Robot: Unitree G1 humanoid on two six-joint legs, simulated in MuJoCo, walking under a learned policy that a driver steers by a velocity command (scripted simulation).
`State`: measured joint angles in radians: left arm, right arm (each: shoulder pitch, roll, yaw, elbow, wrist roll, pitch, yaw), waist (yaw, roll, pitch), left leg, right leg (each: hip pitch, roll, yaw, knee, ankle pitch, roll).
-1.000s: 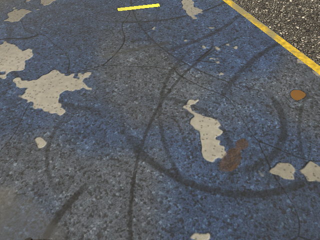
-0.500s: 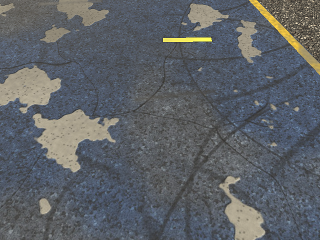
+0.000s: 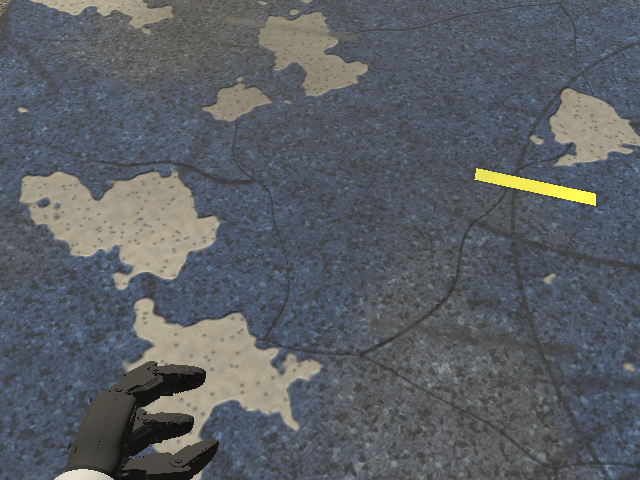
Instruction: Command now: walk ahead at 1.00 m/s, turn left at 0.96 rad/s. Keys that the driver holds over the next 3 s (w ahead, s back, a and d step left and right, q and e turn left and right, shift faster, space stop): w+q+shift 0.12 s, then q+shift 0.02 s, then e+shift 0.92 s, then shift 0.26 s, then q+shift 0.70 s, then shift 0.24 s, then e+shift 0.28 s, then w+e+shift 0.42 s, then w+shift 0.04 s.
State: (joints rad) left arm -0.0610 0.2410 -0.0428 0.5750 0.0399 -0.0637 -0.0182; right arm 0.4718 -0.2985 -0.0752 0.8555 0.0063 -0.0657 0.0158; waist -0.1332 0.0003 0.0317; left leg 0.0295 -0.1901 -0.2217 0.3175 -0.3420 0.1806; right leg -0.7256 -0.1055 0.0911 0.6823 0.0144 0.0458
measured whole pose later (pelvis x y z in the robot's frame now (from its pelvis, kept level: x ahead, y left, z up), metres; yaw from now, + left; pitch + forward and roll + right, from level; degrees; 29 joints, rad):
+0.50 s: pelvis +0.36 -0.01 -0.01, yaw +6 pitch +1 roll -3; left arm 0.50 0.28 0.04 0.87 -0.02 -0.04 -0.01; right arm -0.02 -0.24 0.03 0.62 -0.05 -0.06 0.02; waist 0.13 0.02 0.07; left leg -0.48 0.00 -0.03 0.60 -0.12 0.07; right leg -0.21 0.06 0.06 0.78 -0.52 0.00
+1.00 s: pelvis +0.41 -0.05 +0.00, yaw -20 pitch +1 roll +1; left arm 0.20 0.31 0.07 0.62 0.01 0.07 -0.01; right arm 0.21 -0.31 -0.06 0.68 -0.03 0.04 -0.02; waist -0.01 0.05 0.05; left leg -0.52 0.06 0.02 1.06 -0.43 -0.07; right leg -0.34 0.06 0.03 0.59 -0.26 -0.06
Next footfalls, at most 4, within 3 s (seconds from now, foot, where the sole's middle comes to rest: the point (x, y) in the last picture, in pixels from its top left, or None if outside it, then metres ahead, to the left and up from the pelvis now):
0.10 right None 0.31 -0.17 -0.77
0.46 left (250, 467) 0.50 0.09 -0.77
0.88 right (371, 477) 0.45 -0.15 -0.77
1.32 left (283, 449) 0.53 0.02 -0.77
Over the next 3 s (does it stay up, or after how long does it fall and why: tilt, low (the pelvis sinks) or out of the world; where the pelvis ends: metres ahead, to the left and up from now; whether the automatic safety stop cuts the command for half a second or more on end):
stays up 0.54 -0.09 0.00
